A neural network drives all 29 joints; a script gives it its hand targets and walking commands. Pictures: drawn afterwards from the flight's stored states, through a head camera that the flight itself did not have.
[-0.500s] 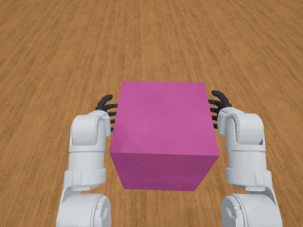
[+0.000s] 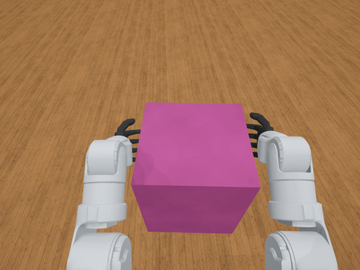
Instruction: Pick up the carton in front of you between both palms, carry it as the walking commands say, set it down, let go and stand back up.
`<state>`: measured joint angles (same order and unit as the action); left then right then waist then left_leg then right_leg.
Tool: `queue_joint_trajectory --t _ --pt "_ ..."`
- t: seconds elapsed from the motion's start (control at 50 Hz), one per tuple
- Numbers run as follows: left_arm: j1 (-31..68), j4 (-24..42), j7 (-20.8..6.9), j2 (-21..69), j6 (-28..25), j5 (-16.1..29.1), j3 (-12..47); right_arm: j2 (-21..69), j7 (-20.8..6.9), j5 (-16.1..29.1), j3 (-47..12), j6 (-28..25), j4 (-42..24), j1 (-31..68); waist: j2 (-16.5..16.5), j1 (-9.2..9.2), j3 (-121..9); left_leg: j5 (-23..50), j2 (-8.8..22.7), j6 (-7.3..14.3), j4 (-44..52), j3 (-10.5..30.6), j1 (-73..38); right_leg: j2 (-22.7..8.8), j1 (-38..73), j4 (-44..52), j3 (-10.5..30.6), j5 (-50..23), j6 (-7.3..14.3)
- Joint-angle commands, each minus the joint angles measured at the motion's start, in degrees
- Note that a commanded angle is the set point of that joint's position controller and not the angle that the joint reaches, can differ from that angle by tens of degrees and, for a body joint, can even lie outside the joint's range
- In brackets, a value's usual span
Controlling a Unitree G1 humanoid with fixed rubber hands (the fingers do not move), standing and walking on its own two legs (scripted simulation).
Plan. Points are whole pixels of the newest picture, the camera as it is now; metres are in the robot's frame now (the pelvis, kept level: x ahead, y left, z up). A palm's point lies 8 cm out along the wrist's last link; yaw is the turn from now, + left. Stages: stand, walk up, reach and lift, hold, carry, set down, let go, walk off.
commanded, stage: carry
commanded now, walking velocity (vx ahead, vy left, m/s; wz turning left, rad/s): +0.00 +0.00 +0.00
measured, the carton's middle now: (191, 172) +0.34 +0.00 +0.04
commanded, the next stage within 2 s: none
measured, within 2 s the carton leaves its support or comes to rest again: neither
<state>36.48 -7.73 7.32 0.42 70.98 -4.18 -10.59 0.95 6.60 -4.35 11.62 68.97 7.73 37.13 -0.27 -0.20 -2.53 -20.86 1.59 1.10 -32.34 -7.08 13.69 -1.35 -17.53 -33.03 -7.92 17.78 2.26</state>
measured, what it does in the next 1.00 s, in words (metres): shifts its weight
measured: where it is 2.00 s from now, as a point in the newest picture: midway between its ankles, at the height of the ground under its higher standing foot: (196, 243)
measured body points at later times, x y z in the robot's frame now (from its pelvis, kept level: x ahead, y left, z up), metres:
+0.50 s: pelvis -0.05 +0.00 +0.00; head -0.07 +0.00 +0.45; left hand +0.31 +0.15 +0.12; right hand +0.31 -0.15 +0.13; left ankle -0.04 +0.10 -0.73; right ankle +0.00 -0.09 -0.73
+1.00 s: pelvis -0.05 +0.00 +0.00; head -0.07 +0.00 +0.45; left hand +0.31 +0.15 +0.14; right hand +0.31 -0.15 +0.14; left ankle -0.04 +0.10 -0.73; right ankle -0.01 -0.09 -0.73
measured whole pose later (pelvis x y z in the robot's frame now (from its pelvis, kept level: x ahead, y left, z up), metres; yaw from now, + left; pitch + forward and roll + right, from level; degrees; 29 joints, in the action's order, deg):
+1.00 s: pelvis -0.05 +0.00 +0.00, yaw +0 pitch +2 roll +0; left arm 39.3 -8.6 7.5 -1.6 73.8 -2.5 -10.1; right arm -0.3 7.9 -2.9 10.6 72.0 8.5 40.1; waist -0.3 -0.5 -4.4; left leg -16.0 1.8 2.5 -31.1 -7.9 17.4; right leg -1.7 -21.4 -32.6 -8.1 17.4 3.4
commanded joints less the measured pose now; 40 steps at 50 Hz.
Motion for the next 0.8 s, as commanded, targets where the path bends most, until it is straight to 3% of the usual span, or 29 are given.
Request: queue_joint_trajectory --t 0.0,0.32,0.78 --pt "43.9 7.9 -14.1 62.2 -2.6 25.1 34.3 64.0 -13.5 25.3 -35.8 -0.3 -4.1 39.3 1.1 0.08 -24.6 22.1 7.2 1.4 2.4 5.8 -6.2 -8.4 10.9 2.4 7.4 -27.6 2.0" --pt "44.8 3.3 -14.3 62.5 -2.7 24.7 31.2 64.3 -13.8 24.7 -32.5 -0.4 0.3 40.3 0.5 0.15 -20.8 11.5 7.1 1.5 5.9 6.5 -2.4 -8.1 7.0 6.5 8.0 -15.3 1.6" --pt "45.7 3.9 -14.0 63.2 -2.2 25.2 31.0 65.1 -13.6 25.5 -32.6 -0.1 -0.8 41.4 0.4 0.05 -22.4 10.5 7.1 1.8 6.0 6.6 -1.1 -8.0 6.5 6.8 8.0 -13.4 1.5"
